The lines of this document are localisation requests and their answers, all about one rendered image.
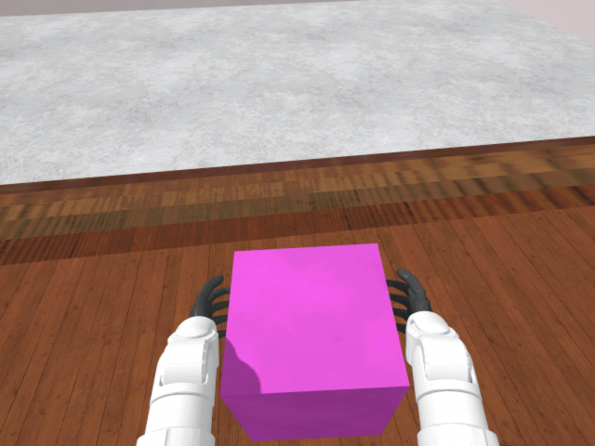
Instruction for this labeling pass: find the right robot forearm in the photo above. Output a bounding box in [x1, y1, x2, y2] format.
[405, 311, 499, 446]

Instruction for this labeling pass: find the right robot hand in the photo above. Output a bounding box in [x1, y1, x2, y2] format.
[386, 269, 433, 334]

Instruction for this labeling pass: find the left robot hand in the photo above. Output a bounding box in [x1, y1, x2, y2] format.
[189, 275, 231, 338]

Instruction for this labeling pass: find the carton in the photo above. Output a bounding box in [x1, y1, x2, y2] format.
[219, 243, 410, 441]

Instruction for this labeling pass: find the left robot forearm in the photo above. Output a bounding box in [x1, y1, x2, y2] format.
[136, 316, 219, 446]

